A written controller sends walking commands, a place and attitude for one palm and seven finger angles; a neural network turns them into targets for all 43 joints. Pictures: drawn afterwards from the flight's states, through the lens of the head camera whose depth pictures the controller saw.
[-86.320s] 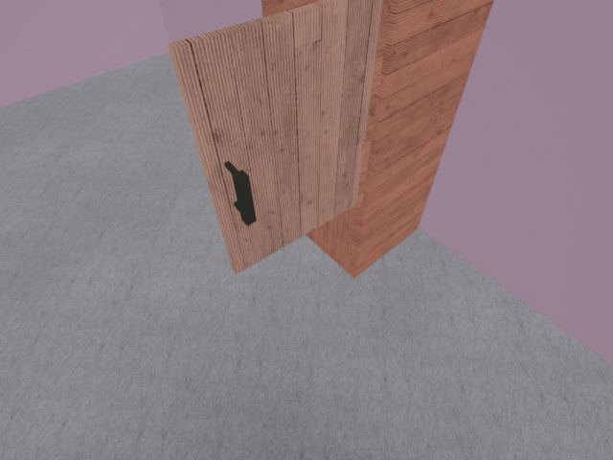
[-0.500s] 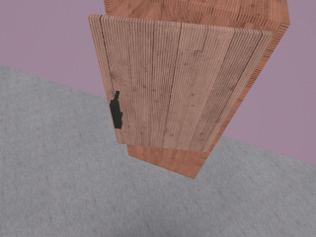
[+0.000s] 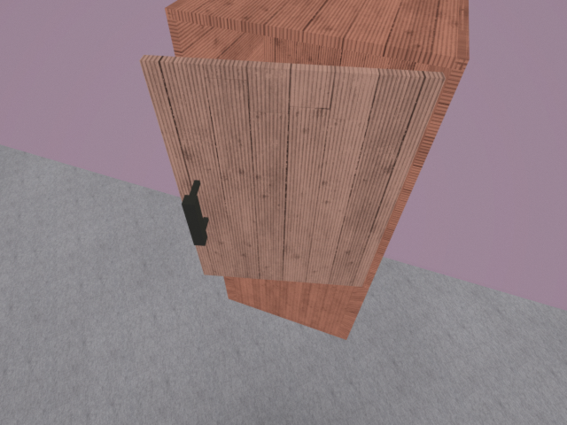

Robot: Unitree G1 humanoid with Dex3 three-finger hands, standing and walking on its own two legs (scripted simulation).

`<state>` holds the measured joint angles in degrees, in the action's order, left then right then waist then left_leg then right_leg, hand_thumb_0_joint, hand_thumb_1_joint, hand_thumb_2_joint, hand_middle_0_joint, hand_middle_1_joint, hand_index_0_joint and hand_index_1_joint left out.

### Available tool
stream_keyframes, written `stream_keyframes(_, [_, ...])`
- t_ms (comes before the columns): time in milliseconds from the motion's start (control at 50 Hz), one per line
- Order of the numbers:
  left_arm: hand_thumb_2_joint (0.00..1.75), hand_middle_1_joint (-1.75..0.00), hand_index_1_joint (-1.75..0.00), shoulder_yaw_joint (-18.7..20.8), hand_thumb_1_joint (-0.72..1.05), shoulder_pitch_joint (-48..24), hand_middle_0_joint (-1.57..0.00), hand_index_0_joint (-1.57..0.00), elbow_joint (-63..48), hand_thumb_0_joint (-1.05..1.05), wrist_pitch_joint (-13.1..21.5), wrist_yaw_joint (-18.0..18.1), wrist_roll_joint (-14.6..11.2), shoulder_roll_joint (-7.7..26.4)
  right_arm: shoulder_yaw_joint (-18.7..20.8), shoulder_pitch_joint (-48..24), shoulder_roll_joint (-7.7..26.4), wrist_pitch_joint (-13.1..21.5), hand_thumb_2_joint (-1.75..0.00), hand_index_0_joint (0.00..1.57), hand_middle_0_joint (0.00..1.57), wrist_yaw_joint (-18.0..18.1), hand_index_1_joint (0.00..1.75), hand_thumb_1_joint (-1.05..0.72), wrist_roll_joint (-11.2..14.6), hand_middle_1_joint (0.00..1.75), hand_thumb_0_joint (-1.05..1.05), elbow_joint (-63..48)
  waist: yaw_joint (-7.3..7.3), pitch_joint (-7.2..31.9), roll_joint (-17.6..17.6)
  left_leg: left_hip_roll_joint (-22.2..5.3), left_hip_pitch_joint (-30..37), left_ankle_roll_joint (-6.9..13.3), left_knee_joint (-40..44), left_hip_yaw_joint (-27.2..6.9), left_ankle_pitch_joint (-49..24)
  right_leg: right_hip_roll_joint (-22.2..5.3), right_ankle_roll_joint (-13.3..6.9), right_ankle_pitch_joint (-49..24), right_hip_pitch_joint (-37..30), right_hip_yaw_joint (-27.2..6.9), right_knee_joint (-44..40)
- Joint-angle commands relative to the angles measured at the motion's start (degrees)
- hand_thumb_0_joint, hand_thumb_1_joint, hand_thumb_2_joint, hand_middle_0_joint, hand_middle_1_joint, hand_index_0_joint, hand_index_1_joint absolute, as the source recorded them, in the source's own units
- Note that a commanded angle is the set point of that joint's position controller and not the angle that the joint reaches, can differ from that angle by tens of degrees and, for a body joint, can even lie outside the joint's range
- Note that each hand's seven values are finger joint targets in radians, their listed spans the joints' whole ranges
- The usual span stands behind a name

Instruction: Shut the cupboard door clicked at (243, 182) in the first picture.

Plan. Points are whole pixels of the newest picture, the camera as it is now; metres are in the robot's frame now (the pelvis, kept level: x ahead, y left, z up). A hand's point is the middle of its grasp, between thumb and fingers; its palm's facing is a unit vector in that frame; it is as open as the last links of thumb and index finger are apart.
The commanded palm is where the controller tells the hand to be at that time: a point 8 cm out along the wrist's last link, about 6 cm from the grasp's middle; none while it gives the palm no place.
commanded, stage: look again from close up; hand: left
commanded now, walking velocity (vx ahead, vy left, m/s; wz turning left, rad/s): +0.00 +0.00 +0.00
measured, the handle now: (198, 213) +0.50 +0.20 -0.05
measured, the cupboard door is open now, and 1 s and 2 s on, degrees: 15 15 15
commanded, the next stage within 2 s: shuffle to correct the standing spot in 0.62 s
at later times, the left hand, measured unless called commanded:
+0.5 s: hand out of the picture +0.02 +0.24 -0.18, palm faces -0.03 -0.97 -0.26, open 7.4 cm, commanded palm none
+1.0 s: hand out of the picture +0.01 +0.20 -0.18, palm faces -0.04 -0.98 -0.21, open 7.4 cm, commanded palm none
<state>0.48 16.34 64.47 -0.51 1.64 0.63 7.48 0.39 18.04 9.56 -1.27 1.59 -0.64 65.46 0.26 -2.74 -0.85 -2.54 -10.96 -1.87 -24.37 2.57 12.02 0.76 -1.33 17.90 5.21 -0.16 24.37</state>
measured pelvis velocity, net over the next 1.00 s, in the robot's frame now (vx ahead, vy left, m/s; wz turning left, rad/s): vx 0.02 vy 0.02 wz -0.03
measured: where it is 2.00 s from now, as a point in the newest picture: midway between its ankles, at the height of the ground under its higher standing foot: outside the picture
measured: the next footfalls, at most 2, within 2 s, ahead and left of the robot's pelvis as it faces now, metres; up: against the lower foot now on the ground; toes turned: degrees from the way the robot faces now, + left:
none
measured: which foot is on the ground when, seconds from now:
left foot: down 0.00-1.00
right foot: down 0.00-1.00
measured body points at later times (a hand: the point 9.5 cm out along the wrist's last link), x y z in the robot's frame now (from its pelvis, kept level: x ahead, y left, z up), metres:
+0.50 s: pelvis -0.01 +0.04 -0.01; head -0.01 +0.04 +0.44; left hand +0.03 +0.29 -0.16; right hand +0.03 -0.19 -0.16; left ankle +0.01 +0.14 -0.74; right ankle -0.05 -0.10 -0.74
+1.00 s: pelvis +0.02 +0.02 -0.01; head +0.03 +0.02 +0.44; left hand +0.01 +0.25 -0.17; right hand +0.03 -0.22 -0.17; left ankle +0.01 +0.14 -0.74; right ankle -0.05 -0.10 -0.74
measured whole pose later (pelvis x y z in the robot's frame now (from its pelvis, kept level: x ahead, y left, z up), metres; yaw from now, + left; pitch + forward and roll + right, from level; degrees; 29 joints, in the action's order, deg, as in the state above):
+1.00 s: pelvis +0.02 +0.02 -0.01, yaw -2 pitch +0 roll +0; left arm -0.4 18.7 61.9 0.5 0.6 1.7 11.0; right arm 0.2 14.8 10.8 0.2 0.3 -1.2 61.2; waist -0.2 -0.8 -0.4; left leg -1.4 -15.5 0.0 -33.5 3.2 18.4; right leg 0.0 0.0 23.2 9.7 -2.2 32.5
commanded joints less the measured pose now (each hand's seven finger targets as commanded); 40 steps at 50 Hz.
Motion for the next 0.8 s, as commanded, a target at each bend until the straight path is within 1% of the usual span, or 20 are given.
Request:
stream_keyframes(0, [0.9,-0.3,-0.3,1.61,0.9,2.28,-0.2,-0.2,-1.93,0.0,0.84,0.72,-0.21,6.87,1.02,1.82,4.68,1.11,-0.9,0.2,0.2,0.59,0.3,-0.9,0.0,0.3,0.0,-2.37,-0.33,-1.19,-0.29,-2.62,2.17,1.56,1.35,-2.82,-9.78,-7.77,-1.58,-16.45,4.82,-5.61,-4.83])
stream_keyframes(60, [0.9,-0.3,-0.3,1.46,0.9,2.52,-0.2,-0.2,-1.7,0.0,0.79,0.72,-0.1,6.09,0.99,2.1,4.41,1.37,-0.9,0.2,0.2,0.73,0.3,-0.9,0.11,0.3,0.0,-2.25,-0.3,-0.81,-0.16,-3.12,2.82,2.05,1.74,-3.27,-10.83,-6.96,-1.11,-15.24,4.49,-4.76,-4.93])
stream_keyframes(80, [0.9,-0.3,-0.3,0.78,0.9,9.16,-0.2,-0.2,-0.36,0.0,3.44,2.92,0.72,7.46,0.55,-7.0,4.64,3.05,-0.9,0.2,0.2,-0.03,0.3,-0.9,0.44,0.3,0.0,-7.1,-3.6,-2.25,1.61,-2.45,-1.91,0.85,-13.13,-0.14,-9.36,-11.37,1.12,-45.26,6.73,-10.48,-4.78])
stream_keyframes(100, [0.9,-0.3,-0.3,1.45,0.9,5.99,-0.2,-0.2,-3.51,0.0,4.13,2.57,0.55,11.01,0.53,-2.43,1.84,2.39,-0.9,0.2,0.2,-0.49,0.3,-0.9,0.28,0.3,0.0,-8.98,0.7,1.24,-0.54,-0.19,-6.51,1.85,-11.74,-1.66,6.91,-13.7,-1.69,-46.62,1.66,-11.14,-1.63])
stream_keyframes(120, [0.9,-0.3,-0.3,1.31,0.9,3.68,-0.2,-0.2,-4.55,0.0,4.2,2.3,0.57,10.45,0.74,0.21,2.03,2.22,-0.9,0.2,0.2,-0.54,0.3,-0.9,0.32,0.3,0.0,-8.62,1.5,4.77,-2.31,-0.49,-5.12,2.02,-9.43,-1.05,6.83,-12.46,-3.3,-38.45,1.25,-9.04,0.01])
stream_keyframes(140, [0.9,-0.3,-0.3,1.09,0.9,2.51,-0.2,-0.2,-5.8,0.0,4.22,2.16,0.44,9.54,0.77,1.71,2.48,2.5,-0.9,0.2,0.2,-0.61,0.3,-0.9,0.33,0.3,0.0,-8.46,2.28,6.09,-0.87,-0.32,-2.56,2.18,-5.79,-1.74,1.03,-9.87,-3.43,-33.7,1.56,-7.47,2.32])
stream_keyframes(160, [0.9,-0.3,-0.3,1.04,0.9,2.28,-0.2,-0.2,-6.4,0.0,4.15,1.99,0.28,8.58,0.82,2.47,3.33,3.17,-0.9,0.2,0.2,-0.62,0.3,-0.9,-0.06,0.3,0.0,-8.04,1.63,5.89,4.05,-1.66,0.01,2.83,-5.07,-2.7,-8.98,-7.53,-2.54,-31.71,3.35,-5.08,4.88])
stream_keyframes(180, [0.9,-0.3,-0.3,1.01,0.9,3.09,-0.2,-0.2,-6.63,0.0,3.57,1.99,0.21,8.1,0.82,2.52,4.56,3.27,-0.9,0.2,0.2,-0.44,0.3,-0.9,-0.09,0.3,0.0,-8.36,0.89,6.0,5.65,-3.15,0.13,3.66,-5.75,-4.16,-15.34,-5.8,-1.84,-22.96,4.21,-4.11,4.97])
stream_keyframes(200, [0.9,-0.3,-0.3,0.72,0.9,3.65,-0.2,-0.2,-6.41,0.0,2.91,1.92,0.25,7.6,0.87,1.09,4.91,3.27,-0.9,0.2,0.2,-0.24,0.3,-0.9,0.0,0.3,0.0,-8.74,0.26,4.36,6.87,-3.82,-0.09,4.28,-5.18,-5.18,-16.81,-4.74,-1.33,-15.14,5.62,-3.44,4.37])
stream_keyframes(240, [0.9,-0.3,-0.3,0.29,0.9,3.7,-0.2,-0.2,-6.22,0.0,1.98,1.67,0.41,6.84,0.94,-0.48,5.52,2.87,-0.9,0.2,0.2,-0.09,0.3,-0.9,0.0,0.3,0.0,-9.5,-0.21,-1.02,3.14,-3.94,-3.37,4.86,-2.83,-6.51,-9.24,-3.65,-0.94,-5.05,8.48,-3.47,2.13])
stream_keyframes(260, [0.9,-0.3,-0.3,0.27,0.9,3.18,-0.2,-0.2,-6.45,0.0,1.9,1.53,0.59,7.1,0.94,-0.81,5.52,2.85,-0.9,0.2,0.2,-0.19,0.3,-0.9,-0.12,0.3,0.0,-9.74,-0.25,-3.18,2.32,-3.61,-5.16,5.02,-1.64,-6.83,-6.53,-3.64,-0.94,-3.89,9.11,-3.58,1.61])
stream_keyframes(300, [0.9,-0.3,-0.3,0.07,0.9,2.47,-0.2,-0.2,-6.89,0.0,1.56,1.25,0.53,7.78,1.1,-1.65,6.55,2.56,-0.9,0.2,0.2,-0.44,0.3,-0.9,-0.19,0.3,0.0,-10.35,-0.13,-4.25,0.26,-3.08,-5.29,4.68,0.67,-6.99,1.22,-3.78,-0.79,0.91,11.2,-4.12,0.85])
stream_keyframes(340, [0.9,-0.3,-0.3,0.13,0.9,2.01,-0.2,-0.2,-7.56,0.0,1.25,1.04,0.59,8.52,1.21,-1.91,7.49,2.5,-0.9,0.2,0.2,-0.61,0.3,-0.9,-0.31,0.3,0.0,-10.6,-0.11,-4.25,1.16,-3.22,-5.62,4.82,3.0,-7.98,5.6,-3.46,-0.57,2.96,11.57,-3.76,1.14])
stream_keyframes(380, [0.9,-0.3,-0.3,0.17,0.9,2.41,-0.2,-0.2,-7.71,0.0,1.32,0.84,0.59,9.4,1.23,-2.73,8.25,2.69,-0.9,0.2,0.2,-0.67,0.3,-0.9,-0.37,0.3,0.0,-10.61,-0.54,-2.33,2.77,-3.28,-4.89,5.05,3.73,-8.13,5.68,-3.57,-0.52,1.54,10.42,-3.63,1.63])
stream_keyframes(420, [0.9,-0.3,-0.3,0.21,0.9,2.06,-0.2,-0.2,-7.9,0.0,1.31,0.69,0.59,9.98,1.4,-3.17,8.85,2.77,-0.9,0.2,0.2,-0.72,0.3,-0.9,-0.32,0.3,0.0,-10.67,-0.6,-1.72,1.69,-3.46,-4.52,5.08,4.17,-8.2,5.81,-3.76,-0.32,0.92,10.2,-3.51,1.48])
stream_keyframes(600, [0.9,-0.3,-0.3,0.53,0.9,0.55,-0.2,-0.2,-7.3,0.0,1.79,0.44,0.41,12.73,1.43,-4.79,10.52,3.52,-0.9,0.2,0.2,-0.48,0.3,-0.9,-0.05,0.3,0.0,-9.31,-0.5,2.5,0.84,-3.28,0.79,4.99,1.45,-6.12,-7.31,-5.29,0.01,-7.64,8.15,-4.59,0.65])
stream_keyframes(700, [0.9,-0.3,-0.3,0.56,0.9,-0.03,-0.2,-0.2,-6.31,0.0,1.69,0.38,0.36,13.47,1.33,-5.73,10.89,3.46,-0.9,0.2,0.2,-0.36,0.3,-0.9,0.06,0.3,0.0,-8.06,-0.59,2.62,1.54,-3.46,1.64,4.79,1.43,-5.54,-8.86,-5.67,0.12,-9.0,7.51,-4.78,-0.02])
stream_keyframes(720, [0.9,-0.3,-0.3,0.09,0.9,1.01,-0.2,-0.2,-5.48,0.0,1.39,0.4,0.37,11.4,0.85,-4.99,8.91,3.16,-0.9,0.2,0.2,-0.49,0.3,-0.9,-0.08,0.3,0.0,-7.29,-0.42,3.05,0.9,-3.53,2.0,4.57,1.51,-5.4,-5.09,-5.39,0.28,-5.53,7.62,-4.22,0.14])
stream_keyframes(760, [0.9,-0.3,-0.3,-0.07,0.9,2.27,-0.2,-0.2,-4.82,0.0,1.0,0.09,0.7,10.35,0.9,-4.29,8.53,2.59,-0.9,0.2,0.2,-0.69,0.3,-0.9,-0.31,0.3,0.0,-6.81,-0.52,0.49,1.27,-4.02,0.13,5.07,3.0,-6.25,5.53,-4.31,-0.13,2.68,9.37,-3.23,0.83])
stream_keyframes(780, [0.9,-0.3,-0.3,0.02,0.9,2.35,-0.2,-0.2,-4.71,0.0,0.82,-0.12,0.81,10.3,1.09,-4.31,9.14,2.35,-0.9,0.2,0.2,-0.79,0.3,-0.9,-0.49,0.3,0.0,-6.91,-0.35,-1.0,2.63,-4.32,-1.5,5.25,4.27,-7.24,11.09,-3.83,-0.35,6.49,10.51,-2.75,1.41])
